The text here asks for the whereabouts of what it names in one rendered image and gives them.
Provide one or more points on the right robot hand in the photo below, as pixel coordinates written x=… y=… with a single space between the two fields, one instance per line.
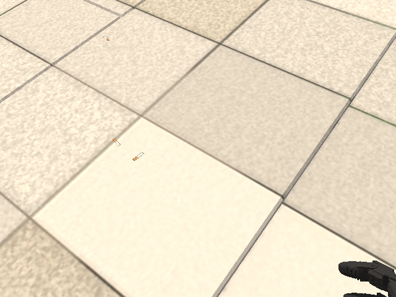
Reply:
x=376 y=273

